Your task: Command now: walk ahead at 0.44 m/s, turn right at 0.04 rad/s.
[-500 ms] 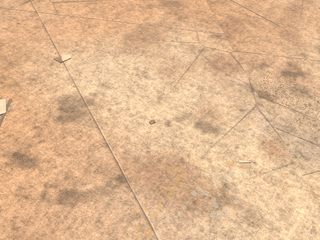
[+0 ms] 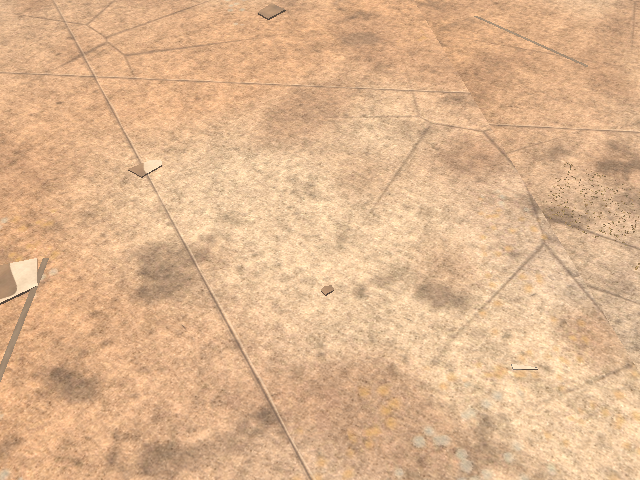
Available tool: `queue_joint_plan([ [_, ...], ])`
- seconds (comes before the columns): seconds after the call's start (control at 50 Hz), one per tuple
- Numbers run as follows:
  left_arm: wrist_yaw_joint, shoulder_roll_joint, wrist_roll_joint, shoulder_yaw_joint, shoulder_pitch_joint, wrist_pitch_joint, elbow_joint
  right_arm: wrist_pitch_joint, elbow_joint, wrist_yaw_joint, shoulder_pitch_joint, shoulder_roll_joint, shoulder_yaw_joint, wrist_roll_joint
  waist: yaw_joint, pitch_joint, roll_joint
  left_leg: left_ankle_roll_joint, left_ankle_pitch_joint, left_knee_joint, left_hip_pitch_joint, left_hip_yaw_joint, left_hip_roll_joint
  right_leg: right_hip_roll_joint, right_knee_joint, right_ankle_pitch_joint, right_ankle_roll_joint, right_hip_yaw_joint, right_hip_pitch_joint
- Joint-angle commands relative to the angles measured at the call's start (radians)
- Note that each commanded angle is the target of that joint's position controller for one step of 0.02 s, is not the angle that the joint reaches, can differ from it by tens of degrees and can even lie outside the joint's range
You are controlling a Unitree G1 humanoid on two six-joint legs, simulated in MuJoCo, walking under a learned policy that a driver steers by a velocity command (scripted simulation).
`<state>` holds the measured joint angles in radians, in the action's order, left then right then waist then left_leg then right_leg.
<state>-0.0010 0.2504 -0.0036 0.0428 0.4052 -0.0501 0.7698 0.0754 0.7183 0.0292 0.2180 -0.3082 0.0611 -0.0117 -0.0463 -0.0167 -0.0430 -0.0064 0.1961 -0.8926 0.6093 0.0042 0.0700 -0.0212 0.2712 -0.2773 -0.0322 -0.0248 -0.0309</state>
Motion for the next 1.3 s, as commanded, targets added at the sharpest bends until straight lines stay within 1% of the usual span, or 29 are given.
queue_joint_plan([
  [0.02,0.008,0.169,-0.004,0.041,-0.035,-0.013,-0.056,0.025,-0.112,0.016,-0.181,-0.005,-0.013,0.000,-0.028,0.106,0.157,-0.020,-0.157,0.180,0.066,0.020,-0.007,0.191,-0.135,0.214,-0.161,-0.111,-0.047],
  [0.14,0.008,0.220,-0.024,0.059,0.008,-0.013,-0.006,0.021,-0.140,0.028,-0.218,-0.066,0.000,-0.012,0.002,0.119,0.154,0.045,-0.163,0.346,-0.078,0.004,-0.036,0.277,-0.090,0.327,-0.129,-0.117,0.012],
  [0.16,0.009,0.230,-0.022,0.061,0.001,-0.010,-0.003,0.020,-0.132,0.024,-0.177,-0.085,0.010,-0.009,0.033,0.084,0.158,0.065,-0.135,0.355,-0.149,0.024,-0.059,0.270,-0.022,0.490,-0.116,-0.100,0.034],
  [0.2,0.015,0.203,-0.008,0.049,0.007,-0.001,-0.002,0.011,-0.066,0.005,0.081,-0.149,0.046,-0.006,0.165,-0.099,0.132,0.121,-0.121,0.343,-0.533,0.040,-0.075,0.191,0.325,0.697,-0.062,-0.022,-0.067],
  [0.22,0.012,0.108,0.005,0.018,0.097,-0.008,-0.036,0.008,-0.051,-0.005,0.213,-0.250,0.066,0.021,0.164,-0.282,-0.069,0.244,-0.015,0.343,-0.928,-0.325,0.189,0.088,0.724,0.362,0.000,0.020,-0.398],
  [0.24,0.009,0.056,-0.005,-0.001,0.148,-0.027,-0.022,0.007,-0.029,0.006,0.269,-0.241,0.059,0.012,0.149,-0.415,-0.264,0.322,0.258,0.553,-1.027,-0.741,0.314,-0.042,0.946,-0.298,0.024,-0.087,-0.569],
  [0.26,0.001,0.165,-0.036,0.027,0.035,-0.039,-0.034,0.009,-0.031,0.004,0.210,-0.164,0.035,0.003,0.162,-0.259,-0.168,0.272,0.364,0.615,-0.919,-0.696,0.288,0.020,1.040,-0.269,0.012,-0.122,-0.683],
  [0.28,-0.002,0.191,-0.045,0.033,-0.054,-0.045,-0.061,0.007,-0.038,0.001,0.132,-0.144,0.027,0.000,0.140,-0.120,-0.102,0.241,0.310,0.628,-0.774,-0.565,0.262,0.071,1.025,-0.178,-0.003,-0.078,-0.718],
  [0.3,0.003,0.179,-0.030,0.030,-0.097,-0.049,-0.067,0.006,-0.043,0.000,0.071,-0.126,0.021,0.008,0.112,-0.048,-0.031,0.231,0.194,0.644,-0.638,-0.461,0.224,0.110,0.977,-0.095,-0.004,-0.056,-0.689],
  [0.32,0.004,0.166,-0.017,0.033,-0.096,-0.044,-0.063,0.009,-0.048,0.003,0.031,-0.103,0.015,0.020,0.076,-0.009,-0.033,0.225,0.097,0.671,-0.533,-0.379,0.183,0.142,0.928,-0.036,-0.003,-0.058,-0.638],
  [0.34,0.003,0.150,-0.016,0.033,-0.067,-0.034,-0.051,0.014,-0.049,0.003,0.006,-0.087,0.011,0.027,0.047,-0.011,-0.057,0.227,0.057,0.699,-0.472,-0.335,0.160,0.159,0.908,0.001,0.000,-0.063,-0.580],
  [0.4,0.008,0.113,-0.009,0.027,-0.062,-0.008,-0.040,0.035,-0.026,0.003,-0.001,-0.087,0.014,0.015,0.019,0.019,-0.045,0.254,-0.028,0.767,-0.392,-0.238,0.144,0.171,0.836,0.058,0.026,-0.048,-0.570],
  [0.48,0.007,0.101,0.003,0.021,-0.204,-0.016,-0.079,0.032,0.010,-0.012,0.045,-0.112,0.020,0.011,0.052,0.072,-0.005,0.246,-0.118,0.797,-0.424,-0.152,0.125,0.173,0.606,0.267,0.056,-0.040,-0.653],
  [0.62,-0.032,0.082,-0.013,0.006,-0.421,-0.042,-0.142,0.002,0.077,-0.024,0.166,-0.152,0.029,-0.007,0.134,0.110,0.006,0.215,-0.158,0.752,-0.559,-0.093,0.153,0.114,0.295,0.381,0.038,0.000,-0.613],
  [0.7,-0.047,0.120,-0.012,0.018,-0.394,-0.048,-0.150,-0.022,0.098,-0.032,0.166,-0.172,0.039,-0.012,0.091,0.073,-0.025,0.183,-0.359,0.636,-0.681,-0.107,0.192,0.077,0.232,0.222,-0.015,0.017,-0.537],
  [0.74,-0.034,0.190,-0.007,0.056,-0.163,-0.048,-0.084,-0.033,0.095,-0.036,0.145,-0.153,0.029,-0.006,-0.031,-0.085,-0.019,0.136,-0.612,0.344,-0.623,-0.039,0.113,0.029,0.205,0.221,-0.070,0.064,-0.189],
  [0.76,-0.023,0.267,0.003,0.076,0.023,-0.044,-0.052,-0.031,0.068,-0.040,0.159,-0.095,0.003,0.020,-0.091,-0.254,0.096,0.096,-0.349,0.020,-0.415,0.005,0.051,0.216,0.249,0.252,-0.137,-0.145,0.131],
  [0.78,-0.029,0.327,0.002,0.087,0.052,-0.041,-0.031,-0.009,0.057,-0.029,0.289,0.018,-0.029,0.011,-0.012,-0.358,0.361,0.034,0.334,-0.295,-0.013,-0.024,-0.140,0.409,0.127,-0.014,-0.289,-0.629,0.433],
  [0.8,-0.030,0.218,-0.008,0.059,0.046,-0.042,-0.044,0.011,0.067,-0.024,0.209,-0.092,-0.007,-0.011,-0.065,-0.317,0.243,0.045,0.380,-0.394,0.101,-0.146,-0.095,0.392,0.044,-0.142,-0.255,-0.680,0.407],
  [0.82,-0.027,0.187,-0.006,0.046,-0.025,-0.043,-0.050,0.024,0.034,-0.019,0.111,-0.137,0.007,-0.032,-0.057,-0.177,0.192,0.057,0.291,-0.397,0.156,-0.122,-0.046,0.365,0.025,-0.096,-0.216,-0.534,0.290],
  [0.84,-0.026,0.176,-0.001,0.041,-0.093,-0.042,-0.059,0.029,0.023,-0.023,0.059,-0.126,0.004,-0.026,-0.027,-0.099,0.108,0.055,0.200,-0.354,0.130,-0.089,0.004,0.328,0.008,0.024,-0.200,-0.428,0.157],
  [0.86,-0.027,0.153,0.006,0.035,-0.138,-0.042,-0.063,0.028,0.020,-0.024,0.036,-0.118,0.007,-0.008,-0.002,-0.042,0.089,0.046,0.141,-0.298,0.102,-0.082,0.033,0.295,-0.021,0.125,-0.199,-0.354,0.050],
  [0.92,-0.027,0.129,0.010,0.031,-0.172,-0.059,-0.051,-0.005,0.047,-0.022,0.101,-0.069,0.004,-0.012,0.055,-0.026,0.123,0.023,0.069,-0.233,-0.007,-0.083,0.068,0.255,-0.100,0.239,-0.201,-0.213,-0.078],
  [1.0,-0.013,0.157,0.018,0.042,-0.147,-0.069,-0.007,-0.026,0.022,-0.027,0.013,-0.052,0.002,-0.010,0.040,0.047,0.097,-0.007,-0.092,-0.083,0.080,-0.114,0.061,0.248,-0.158,0.313,-0.191,-0.066,-0.100],
  [1.1,0.001,0.179,0.012,0.043,-0.126,-0.062,0.025,-0.013,-0.019,-0.004,-0.124,-0.022,-0.008,-0.007,-0.013,0.085,0.089,0.006,-0.316,0.191,0.034,-0.047,0.028,0.227,-0.179,0.333,-0.142,0.088,-0.068],
  [1.2,0.009,0.201,-0.006,0.055,-0.077,-0.026,0.069,-0.014,-0.088,0.026,-0.221,-0.024,-0.009,-0.008,-0.034,0.115,0.080,0.054,-0.206,0.293,0.101,-0.005,0.008,0.293,-0.095,0.462,-0.120,0.135,0.132],
  [1.26,0.025,0.241,-0.011,0.068,-0.110,0.000,0.058,-0.021,-0.098,0.036,-0.134,-0.070,0.017,-0.006,0.037,0.028,0.127,0.109,-0.049,0.288,-0.061,0.082,-0.075,0.295,0.114,0.922,-0.083,0.180,0.178],
  [1.28,0.032,0.244,-0.010,0.068,-0.126,0.011,0.051,-0.024,-0.070,0.032,-0.006,-0.106,0.040,-0.007,0.111,-0.044,0.122,0.137,-0.053,0.316,-0.228,0.103,-0.118,0.269,0.289,1.006,-0.061,0.206,0.140],
  [1.3,0.039,0.228,-0.005,0.060,-0.125,0.012,0.039,-0.029,-0.030,0.017,0.162,-0.169,0.074,-0.011,0.192,-0.133,0.075,0.180,-0.089,0.353,-0.509,0.033,-0.113,0.228,0.538,0.878,-0.025,0.218,-0.028],
])
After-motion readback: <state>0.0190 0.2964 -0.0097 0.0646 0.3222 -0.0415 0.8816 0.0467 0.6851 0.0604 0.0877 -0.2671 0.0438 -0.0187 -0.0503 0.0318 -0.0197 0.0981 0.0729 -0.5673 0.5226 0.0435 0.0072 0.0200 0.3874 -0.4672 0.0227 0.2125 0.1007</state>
